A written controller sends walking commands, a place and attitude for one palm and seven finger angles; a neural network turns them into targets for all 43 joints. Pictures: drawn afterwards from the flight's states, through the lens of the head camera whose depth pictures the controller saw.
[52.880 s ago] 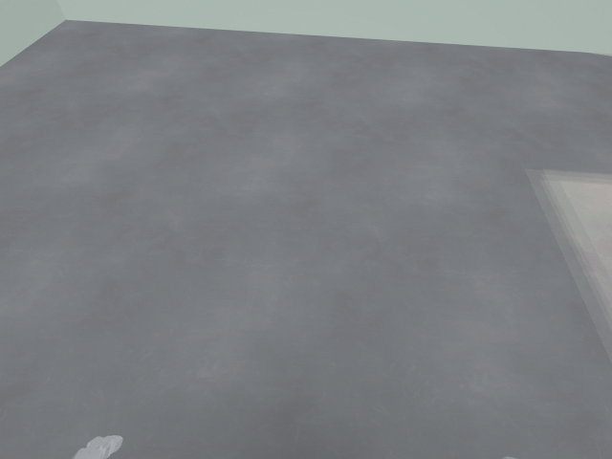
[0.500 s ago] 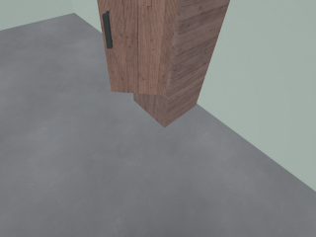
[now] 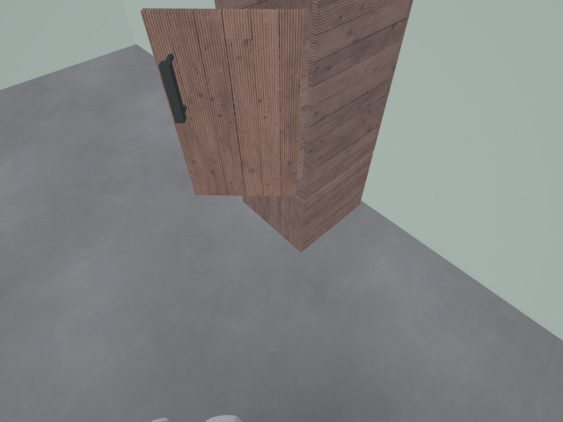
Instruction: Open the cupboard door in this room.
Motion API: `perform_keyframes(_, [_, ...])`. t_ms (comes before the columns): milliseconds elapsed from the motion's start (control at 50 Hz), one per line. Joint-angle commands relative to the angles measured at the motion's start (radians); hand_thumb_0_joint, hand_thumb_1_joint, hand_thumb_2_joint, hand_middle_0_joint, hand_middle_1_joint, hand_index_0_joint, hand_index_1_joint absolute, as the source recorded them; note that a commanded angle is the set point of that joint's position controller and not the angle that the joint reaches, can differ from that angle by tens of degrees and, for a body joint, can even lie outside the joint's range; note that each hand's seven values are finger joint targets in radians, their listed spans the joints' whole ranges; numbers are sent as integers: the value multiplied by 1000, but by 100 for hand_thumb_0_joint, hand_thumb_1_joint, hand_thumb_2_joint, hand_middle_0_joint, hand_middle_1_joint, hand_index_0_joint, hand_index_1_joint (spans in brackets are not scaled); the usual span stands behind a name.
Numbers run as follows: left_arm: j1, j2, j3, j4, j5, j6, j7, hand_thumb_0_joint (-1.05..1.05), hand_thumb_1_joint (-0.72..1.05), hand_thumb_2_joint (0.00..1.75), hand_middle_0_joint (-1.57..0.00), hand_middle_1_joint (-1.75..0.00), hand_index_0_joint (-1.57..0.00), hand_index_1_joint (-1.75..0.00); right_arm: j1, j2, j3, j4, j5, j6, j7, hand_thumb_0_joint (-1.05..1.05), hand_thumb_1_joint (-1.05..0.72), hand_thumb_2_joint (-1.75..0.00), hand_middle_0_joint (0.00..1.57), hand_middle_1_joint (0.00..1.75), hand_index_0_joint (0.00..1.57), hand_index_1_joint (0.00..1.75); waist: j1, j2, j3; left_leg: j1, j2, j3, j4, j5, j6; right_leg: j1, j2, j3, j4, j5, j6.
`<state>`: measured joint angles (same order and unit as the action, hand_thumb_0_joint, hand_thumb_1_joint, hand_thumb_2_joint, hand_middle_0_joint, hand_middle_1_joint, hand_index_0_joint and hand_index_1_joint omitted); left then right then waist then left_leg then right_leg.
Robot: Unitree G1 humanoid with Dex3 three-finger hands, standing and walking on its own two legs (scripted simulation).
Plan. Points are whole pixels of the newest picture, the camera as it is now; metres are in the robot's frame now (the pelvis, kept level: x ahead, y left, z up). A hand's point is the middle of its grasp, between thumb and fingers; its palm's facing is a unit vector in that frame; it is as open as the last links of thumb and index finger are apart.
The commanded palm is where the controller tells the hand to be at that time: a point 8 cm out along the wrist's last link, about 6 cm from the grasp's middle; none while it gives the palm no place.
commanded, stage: take the last steps up to it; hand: left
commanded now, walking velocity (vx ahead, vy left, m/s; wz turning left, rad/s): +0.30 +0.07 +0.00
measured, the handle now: (175, 89) +0.84 +0.29 +0.02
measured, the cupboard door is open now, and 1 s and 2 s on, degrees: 46 46 46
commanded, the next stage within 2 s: come to a stop and stand still in 0.52 s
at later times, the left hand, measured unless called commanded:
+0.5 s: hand (150, 386) +0.21 +0.24 -0.17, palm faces +0.02 -0.99 -0.16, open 7.4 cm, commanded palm none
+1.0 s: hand (177, 302) +0.36 +0.23 -0.18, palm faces -0.02 -0.98 -0.21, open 7.4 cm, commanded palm none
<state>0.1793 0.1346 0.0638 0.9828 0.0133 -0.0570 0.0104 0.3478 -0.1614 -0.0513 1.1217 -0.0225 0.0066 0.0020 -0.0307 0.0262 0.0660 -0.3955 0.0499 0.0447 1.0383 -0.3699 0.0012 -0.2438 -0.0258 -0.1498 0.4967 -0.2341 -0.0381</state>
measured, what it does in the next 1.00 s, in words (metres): walks ahead: left foot, then right foot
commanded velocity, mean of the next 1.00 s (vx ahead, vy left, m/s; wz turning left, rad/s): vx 0.04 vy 0.03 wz -0.01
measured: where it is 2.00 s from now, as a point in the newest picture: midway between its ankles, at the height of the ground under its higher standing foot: (270, 412)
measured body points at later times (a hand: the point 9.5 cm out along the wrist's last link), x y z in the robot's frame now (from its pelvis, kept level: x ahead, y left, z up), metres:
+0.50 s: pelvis +0.17 +0.06 +0.01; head +0.20 +0.07 +0.46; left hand +0.21 +0.29 -0.15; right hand +0.21 -0.18 -0.14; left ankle +0.18 +0.15 -0.74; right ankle +0.20 -0.07 -0.69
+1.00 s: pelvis +0.28 +0.04 +0.00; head +0.32 +0.05 +0.44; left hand +0.36 +0.28 -0.16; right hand +0.30 -0.18 -0.16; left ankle +0.27 +0.16 -0.74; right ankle +0.27 -0.06 -0.74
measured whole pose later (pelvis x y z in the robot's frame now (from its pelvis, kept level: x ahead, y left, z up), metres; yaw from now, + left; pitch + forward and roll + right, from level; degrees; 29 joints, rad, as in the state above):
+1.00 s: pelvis +0.28 +0.04 +0.00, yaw -3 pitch +0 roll +1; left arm 0.15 0.19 0.04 1.01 0.01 0.04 0.02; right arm 0.22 -0.14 -0.04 1.05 -0.02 0.03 -0.04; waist 0.00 -0.04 0.08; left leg -0.21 0.01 0.10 0.53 -0.31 0.01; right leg -0.28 -0.05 -0.06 0.61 -0.32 -0.01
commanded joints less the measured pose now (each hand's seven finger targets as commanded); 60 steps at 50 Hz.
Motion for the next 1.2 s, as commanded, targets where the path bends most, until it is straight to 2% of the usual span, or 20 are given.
perform_keyframes(0, [134,120,21,18,11,-24,1,0,90,90,-20,-30,-20,-30,-25,-3,-10,-83,-6,-26,19,0,-90,-90,20,30,20,30,35,-111,-15,-87,65,11,-144,99,-30,29,-276,228,-365,-38,-109])
perform_keyframes(120, [174,187,22,67,12,-20,-13,0,90,90,-20,-30,-20,-30,-162,-30,-10,-154,-4,-42,35,0,-90,-90,20,30,20,30,69,-164,7,-58,25,52,-394,126,-30,96,-275,205,-322,-28,-105])
perform_keyframes(200, [171,183,21,78,7,-4,-14,0,90,90,-20,-30,-20,-30,-95,-82,-15,-130,-4,-62,24,0,-90,-90,20,30,20,30,14,-79,-14,261,-22,92,-581,158,-12,-44,-206,142,-135,-4,-49])
perform_keyframes(220, [158,155,16,60,6,0,-18,0,90,90,-20,-30,-20,-30,23,-150,-29,-103,-9,-68,11,0,-90,-90,20,30,20,30,-45,52,-65,435,77,-37,-623,109,36,-168,-140,76,72,-16,-13])
perform_keyframes(240, [143,101,4,25,0,0,-23,0,90,90,-20,-30,-20,-30,156,-254,-53,-79,-21,-69,-5,0,-90,-90,20,30,20,30,-89,251,-133,563,311,-354,-728,67,148,-339,-21,-28,365,-254,36])
perform_keyframes(260, [86,106,-4,-14,7,-5,-21,0,90,90,-20,-30,-20,-30,205,-272,-50,-73,-19,-60,-15,0,-90,-90,20,30,20,30,-105,192,-132,542,395,-470,-780,90,227,-418,-12,56,586,-361,23])
perform_keyframes(320, [55,104,-1,10,10,7,-25,0,90,90,-20,-30,-20,-30,17,-160,-16,-116,-8,-72,-27,0,-90,-90,20,30,20,30,-18,113,-43,307,319,-288,-822,151,196,-411,-113,142,690,-188,29])
perform_keyframes(380, [97,72,-9,25,11,30,-30,0,90,90,-20,-30,-20,-30,-25,-134,-3,-109,-5,-82,-27,0,-90,-90,20,30,20,30,28,92,-38,236,242,-114,-830,311,165,-283,-107,106,508,-116,43])
perform_keyframes(520, [27,77,-12,-2,13,37,-29,0,90,90,-20,-30,-20,-30,-13,-142,-8,-77,-8,-63,-24,0,-90,-90,20,30,20,30,32,83,-10,195,206,-66,-797,260,157,-102,-44,43,181,-47,40])
perform_keyframes(580, [101,126,1,24,13,27,-23,0,90,90,-20,-30,-20,-30,-22,-118,0,-66,0,-56,-22,0,-90,-90,20,30,20,30,79,4,-32,119,124,-3,-627,206,83,134,-35,64,-15,39,20])
perform_keyframes(620, [217,255,21,63,9,16,-8,0,90,90,-20,-30,-20,-30,0,-65,14,-89,9,-54,-15,0,-90,-90,20,30,20,30,105,-291,-54,-137,-44,123,-327,-100,-12,347,-342,433,-162,225,-126])
perform_keyframes(640, [221,256,16,59,3,12,2,0,90,90,-20,-30,-20,-30,-22,-86,13,-89,13,-41,-22,0,-90,-90,20,30,20,30,114,-254,-87,-70,-16,48,-200,-278,-20,254,-416,486,-215,301,-203])
perform_keyframes(680, [74,208,-2,33,3,14,19,0,90,90,-20,-30,-20,-30,-22,-61,18,-66,19,-23,-32,0,-90,-90,20,30,20,30,50,-235,-82,1,14,-33,-203,-202,-27,155,-347,362,-165,587,-196])
perform_keyframes(740, [-6,193,-8,22,-4,33,28,0,90,90,-20,-30,-20,-30,58,-26,25,-15,22,0,-33,0,-90,-90,20,30,20,30,-2,-140,-128,159,-1,13,-511,61,-47,122,-243,183,-37,720,-115])
perform_keyframes(800, [14,151,-15,15,-16,61,24,0,90,90,-20,-30,-20,-30,5,-115,10,-43,8,-7,-38,0,-90,-90,20,30,20,30,42,55,-106,173,154,-110,-650,572,35,59,-100,106,35,256,23])
perform_keyframes(960, [31,145,2,-24,-1,86,16,0,90,90,-20,-30,-20,-30,-68,-181,-30,-107,0,7,-53,0,-90,-90,20,30,20,30,37,120,-123,317,217,-128,-577,928,125,-31,-15,103,125,-73,30])
perform_keyframes(1020, [76,191,10,-15,8,70,22,0,90,90,-20,-30,-20,-30,-100,-158,-36,-140,9,19,-52,0,-90,-90,20,30,20,30,39,-90,-155,221,89,-11,-427,599,22,97,-128,223,1,537,-8])
perform_keyframes(1060, [100,234,12,0,6,59,27,0,90,90,-20,-30,-20,-30,-118,-106,-25,-153,18,37,-41,0,-90,-90,20,30,20,30,56,-274,-148,71,-52,15,-212,-160,-32,162,-327,374,-101,889,-149])
perform_keyframes(1100, [61,224,11,-7,10,65,34,0,90,90,-20,-30,-20,-30,-160,-85,-20,-160,19,48,-40,0,-90,-90,20,30,20,30,49,-179,-113,41,-47,-54,-90,-205,-23,120,-317,347,-113,796,-195])
perform_keyframes(1180, [33,232,6,-9,12,60,26,0,90,90,-20,-30,-20,-30,-149,-79,-5,-143,21,37,-29,0,-90,-90,20,30,20,30,30,-202,-114,99,-49,-14,-317,-90,-34,137,-235,259,-108,641,-143])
